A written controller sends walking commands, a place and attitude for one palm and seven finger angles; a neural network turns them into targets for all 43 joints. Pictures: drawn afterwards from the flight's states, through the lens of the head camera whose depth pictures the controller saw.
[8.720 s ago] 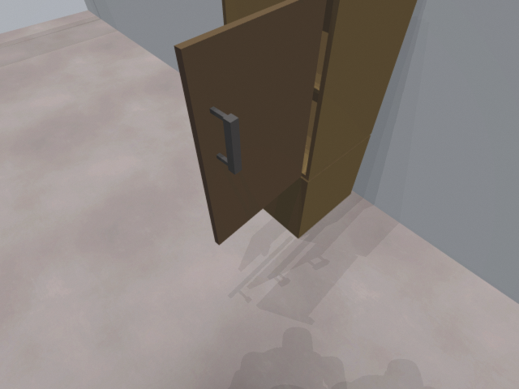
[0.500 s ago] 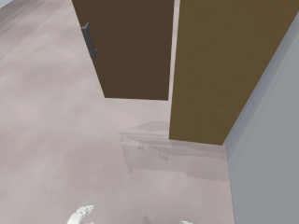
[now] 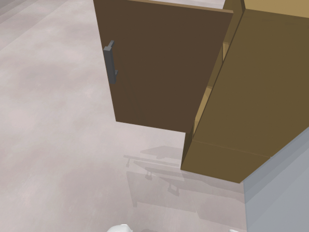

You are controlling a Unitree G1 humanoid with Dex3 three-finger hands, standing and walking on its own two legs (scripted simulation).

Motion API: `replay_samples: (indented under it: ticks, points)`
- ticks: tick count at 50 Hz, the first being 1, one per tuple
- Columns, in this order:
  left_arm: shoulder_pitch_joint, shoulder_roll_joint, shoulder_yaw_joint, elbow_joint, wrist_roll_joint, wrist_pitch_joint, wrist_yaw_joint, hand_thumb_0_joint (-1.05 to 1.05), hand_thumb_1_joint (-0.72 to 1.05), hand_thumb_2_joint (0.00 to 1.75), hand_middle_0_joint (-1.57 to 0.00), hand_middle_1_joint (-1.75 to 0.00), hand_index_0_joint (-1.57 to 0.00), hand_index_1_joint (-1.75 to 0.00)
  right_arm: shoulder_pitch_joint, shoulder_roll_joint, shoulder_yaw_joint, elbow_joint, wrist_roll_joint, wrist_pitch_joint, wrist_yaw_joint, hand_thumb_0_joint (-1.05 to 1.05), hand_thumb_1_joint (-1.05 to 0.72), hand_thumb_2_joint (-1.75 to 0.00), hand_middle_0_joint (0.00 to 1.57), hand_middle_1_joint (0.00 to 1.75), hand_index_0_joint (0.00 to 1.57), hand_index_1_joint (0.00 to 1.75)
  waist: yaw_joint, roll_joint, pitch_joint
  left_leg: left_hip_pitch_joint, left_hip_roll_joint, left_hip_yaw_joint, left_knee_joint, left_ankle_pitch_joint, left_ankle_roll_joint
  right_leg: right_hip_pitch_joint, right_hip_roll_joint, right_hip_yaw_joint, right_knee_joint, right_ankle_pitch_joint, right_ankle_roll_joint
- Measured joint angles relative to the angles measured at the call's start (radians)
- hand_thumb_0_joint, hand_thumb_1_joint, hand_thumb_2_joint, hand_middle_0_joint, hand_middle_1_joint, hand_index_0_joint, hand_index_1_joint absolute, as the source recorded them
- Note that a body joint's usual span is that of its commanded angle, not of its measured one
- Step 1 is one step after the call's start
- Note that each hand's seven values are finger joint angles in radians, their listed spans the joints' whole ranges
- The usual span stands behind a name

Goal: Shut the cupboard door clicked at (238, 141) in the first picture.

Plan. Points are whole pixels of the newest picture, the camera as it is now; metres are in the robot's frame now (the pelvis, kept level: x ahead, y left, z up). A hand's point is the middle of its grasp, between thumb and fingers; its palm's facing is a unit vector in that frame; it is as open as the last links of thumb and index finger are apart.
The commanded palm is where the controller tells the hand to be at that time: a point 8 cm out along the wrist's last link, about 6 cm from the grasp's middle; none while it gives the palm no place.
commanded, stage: take the last steps up to it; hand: left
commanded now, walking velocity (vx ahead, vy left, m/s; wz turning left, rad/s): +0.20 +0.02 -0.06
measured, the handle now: (112, 62) +0.61 +0.22 +0.07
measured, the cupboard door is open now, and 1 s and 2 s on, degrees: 94 94 94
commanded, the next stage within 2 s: come to a stop and stand still in 0.12 s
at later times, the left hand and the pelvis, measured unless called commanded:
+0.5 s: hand (106, 199) +0.22 +0.17 -0.16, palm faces -0.01 -0.98 -0.20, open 7.3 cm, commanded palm none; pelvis +0.12 +0.00 +0.01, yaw +0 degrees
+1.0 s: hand out of the picture +0.11 +0.20 -0.16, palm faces +0.00 -0.97 -0.26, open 7.4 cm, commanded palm none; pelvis +0.09 +0.01 +0.01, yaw -1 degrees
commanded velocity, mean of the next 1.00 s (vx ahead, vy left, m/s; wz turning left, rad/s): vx -0.06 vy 0.01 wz -0.01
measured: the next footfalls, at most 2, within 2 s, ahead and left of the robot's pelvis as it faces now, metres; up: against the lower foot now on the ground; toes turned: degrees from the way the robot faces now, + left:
right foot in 0.32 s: +0.17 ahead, -0.11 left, +0.00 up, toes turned -8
right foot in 0.86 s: +0.11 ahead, -0.11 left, +0.00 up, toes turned +0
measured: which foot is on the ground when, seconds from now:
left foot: down 0.00-1.00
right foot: up 0.00-0.30, down 0.32-0.60, up 0.62-0.84, down 0.86-1.00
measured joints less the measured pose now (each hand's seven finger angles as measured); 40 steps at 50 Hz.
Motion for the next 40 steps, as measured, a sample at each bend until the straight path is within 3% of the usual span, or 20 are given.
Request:
replay_samples:
  ticks: [2, 5, 10, 13, 16, 21, 25, 27, 30, 32, 36, 40]
  points:
    - [-0.027, 0.004, 0.001, -0.007, 0.001, 0.008, -0.002, 0.00, 0.91, 0.90, -0.20, -0.30, -0.20, -0.30, 0.012, 0.014, 0.008, -0.003, 0.002, 0.001, -0.011, 0.00, -0.92, -0.90, 0.19, 0.30, 0.20, 0.30, 0.001, -0.005, -0.003, 0.033, -0.008, 0.017, -0.021, -0.038, 0.008, -0.113, 0.008, 0.012, 0.190, 0.043, -0.011]
    - [-0.079, 0.004, 0.003, -0.038, 0.004, 0.007, -0.006, 0.00, 0.91, 0.90, -0.20, -0.30, -0.20, -0.30, 0.047, 0.032, 0.012, 0.012, 0.006, -0.003, -0.027, 0.00, -0.92, -0.90, 0.20, 0.30, 0.20, 0.30, -0.005, 0.000, -0.008, 0.099, -0.025, 0.033, -0.110, -0.019, 0.008, -0.221, 0.004, 0.002, 0.230, 0.118, -0.006]
    - [-0.159, 0.003, 0.005, -0.093, 0.006, 0.006, 0.001, 0.01, 0.93, 0.90, -0.20, -0.30, -0.20, -0.30, 0.114, 0.021, 0.011, 0.052, 0.004, 0.006, -0.030, 0.00, -0.94, -0.90, 0.20, 0.30, 0.20, 0.30, -0.025, 0.021, -0.022, 0.185, -0.044, 0.042, -0.204, -0.016, 0.014, -0.249, 0.001, -0.014, -0.009, 0.180, 0.004]
    - [-0.196, 0.010, 0.002, -0.115, 0.005, 0.003, 0.000, 0.01, 0.93, 0.90, -0.20, -0.30, -0.20, -0.30, 0.152, 0.024, 0.015, 0.082, 0.002, 0.021, -0.026, 0.00, -0.93, -0.90, 0.20, 0.30, 0.20, 0.30, -0.042, 0.033, -0.023, 0.213, -0.045, 0.041, -0.192, -0.051, 0.005, -0.198, 0.010, -0.018, -0.171, 0.204, 0.006]
    - [-0.213, 0.022, -0.007, -0.128, 0.003, -0.012, 0.007, 0.00, 0.93, 0.90, -0.20, -0.30, -0.20, -0.30, 0.186, 0.038, 0.025, 0.115, 0.010, 0.037, -0.028, 0.00, -0.92, -0.90, 0.20, 0.30, 0.20, 0.30, -0.049, 0.019, -0.029, 0.216, -0.053, 0.047, -0.121, -0.119, -0.015, -0.103, 0.015, -0.003, -0.346, 0.329, -0.006]
    - [-0.240, -0.008, -0.037, -0.103, -0.011, -0.010, 0.025, 0.00, 0.92, 0.90, -0.20, -0.30, -0.20, -0.30, 0.181, 0.039, 0.028, 0.143, 0.029, 0.073, -0.030, 0.00, -0.92, -0.90, 0.20, 0.30, 0.20, 0.30, -0.087, 0.067, -0.030, 0.216, -0.020, 0.002, -0.086, -0.163, -0.059, -0.072, 0.045, -0.035, -0.352, 0.242, -0.021]
    - [-0.264, -0.022, -0.032, -0.110, -0.011, 0.001, 0.038, 0.00, 0.91, 0.90, -0.20, -0.30, -0.20, -0.30, 0.159, 0.051, 0.022, 0.135, 0.034, 0.094, -0.034, 0.01, -0.91, -0.90, 0.20, 0.30, 0.20, 0.30, -0.075, 0.048, -0.011, 0.179, -0.008, -0.030, -0.039, -0.213, -0.083, -0.063, 0.049, -0.050, -0.364, 0.246, -0.020]
    - [-0.267, -0.027, -0.026, -0.114, -0.011, 0.008, 0.040, 0.00, 0.91, 0.90, -0.20, -0.30, -0.20, -0.30, 0.140, 0.047, 0.016, 0.123, 0.033, 0.099, -0.037, 0.01, -0.91, -0.90, 0.20, 0.30, 0.20, 0.30, -0.065, 0.036, 0.002, 0.169, -0.005, -0.028, -0.041, -0.169, -0.086, -0.063, 0.046, -0.050, -0.357, 0.245, -0.013]
    - [-0.251, -0.017, -0.010, -0.117, -0.016, 0.028, 0.044, -0.01, 0.91, 0.90, -0.20, -0.30, -0.20, -0.30, 0.116, 0.046, 0.006, 0.102, 0.027, 0.098, -0.038, 0.01, -0.91, -0.90, 0.20, 0.30, 0.20, 0.30, -0.050, 0.000, 0.000, 0.187, -0.026, -0.006, -0.071, -0.143, -0.028, -0.076, 0.028, -0.030, -0.334, 0.246, 0.003]
    - [-0.240, -0.003, -0.005, -0.120, -0.014, 0.050, 0.043, -0.01, 0.92, 0.90, -0.20, -0.30, -0.20, -0.30, 0.107, 0.046, 0.004, 0.078, 0.019, 0.092, -0.044, 0.00, -0.91, -0.90, 0.20, 0.30, 0.20, 0.30, -0.050, -0.003, -0.007, 0.189, -0.028, -0.004, -0.086, -0.139, -0.007, -0.109, 0.038, -0.002, -0.230, 0.144, 0.008]
    - [-0.227, 0.022, 0.009, -0.121, -0.010, 0.071, 0.039, -0.01, 0.92, 0.90, -0.20, -0.30, -0.20, -0.30, 0.094, 0.050, 0.009, 0.048, 0.008, 0.077, -0.055, 0.00, -0.91, -0.90, 0.20, 0.30, 0.20, 0.30, -0.049, 0.008, -0.007, 0.188, -0.024, -0.021, -0.112, -0.113, 0.001, -0.144, 0.073, 0.054, -0.031, 0.042, 0.008]
    - [-0.208, 0.031, 0.007, -0.121, -0.011, 0.068, 0.035, 0.00, 0.91, 0.90, -0.20, -0.30, -0.20, -0.30, 0.074, 0.036, 0.008, 0.049, 0.007, 0.075, -0.053, 0.01, -0.92, -0.90, 0.20, 0.30, 0.20, 0.30, -0.035, 0.025, -0.005, 0.187, -0.024, -0.024, -0.125, -0.098, -0.005, -0.080, 0.069, 0.049, -0.137, 0.064, 0.012]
